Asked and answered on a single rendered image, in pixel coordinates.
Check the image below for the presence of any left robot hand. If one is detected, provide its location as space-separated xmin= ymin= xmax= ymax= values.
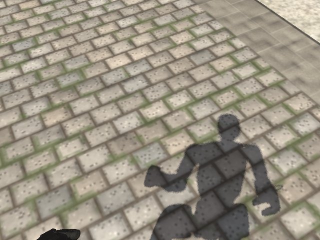
xmin=37 ymin=228 xmax=81 ymax=240

